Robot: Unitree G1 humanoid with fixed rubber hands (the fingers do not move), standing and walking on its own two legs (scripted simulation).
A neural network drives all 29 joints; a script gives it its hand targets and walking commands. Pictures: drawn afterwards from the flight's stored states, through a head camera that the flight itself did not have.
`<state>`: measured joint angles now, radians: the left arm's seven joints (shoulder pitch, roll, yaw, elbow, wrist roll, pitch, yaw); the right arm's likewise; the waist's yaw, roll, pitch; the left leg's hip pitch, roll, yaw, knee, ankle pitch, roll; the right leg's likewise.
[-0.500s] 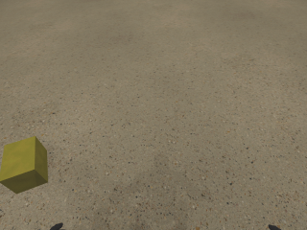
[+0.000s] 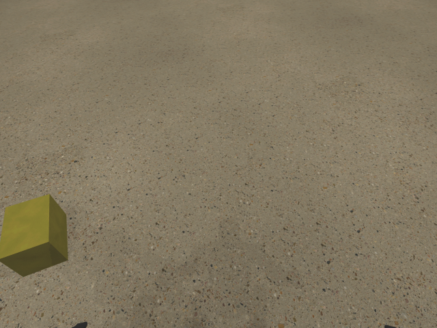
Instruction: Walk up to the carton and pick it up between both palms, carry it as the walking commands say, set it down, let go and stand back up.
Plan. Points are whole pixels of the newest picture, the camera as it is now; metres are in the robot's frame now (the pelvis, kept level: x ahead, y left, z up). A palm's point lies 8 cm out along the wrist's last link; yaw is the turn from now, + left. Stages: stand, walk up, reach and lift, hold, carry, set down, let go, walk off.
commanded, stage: walk up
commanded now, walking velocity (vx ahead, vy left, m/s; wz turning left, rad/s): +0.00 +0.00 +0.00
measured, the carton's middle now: (36, 233) +0.67 +0.94 -0.68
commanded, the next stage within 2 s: none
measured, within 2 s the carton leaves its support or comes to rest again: neither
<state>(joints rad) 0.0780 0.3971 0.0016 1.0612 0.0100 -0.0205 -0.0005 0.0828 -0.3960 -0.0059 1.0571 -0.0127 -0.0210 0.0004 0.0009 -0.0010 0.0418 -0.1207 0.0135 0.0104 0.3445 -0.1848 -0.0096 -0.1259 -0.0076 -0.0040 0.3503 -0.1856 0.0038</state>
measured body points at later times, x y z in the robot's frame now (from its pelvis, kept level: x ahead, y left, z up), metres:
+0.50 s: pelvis -0.02 +0.01 -0.01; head +0.03 +0.03 +0.43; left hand -0.03 +0.30 -0.16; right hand +0.14 -0.23 -0.15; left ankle -0.03 +0.12 -0.74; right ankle +0.00 -0.13 -0.75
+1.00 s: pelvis +0.02 +0.06 +0.00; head +0.03 +0.05 +0.45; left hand -0.13 +0.31 -0.13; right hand +0.28 -0.09 -0.12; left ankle -0.02 +0.19 -0.66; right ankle +0.01 -0.07 -0.75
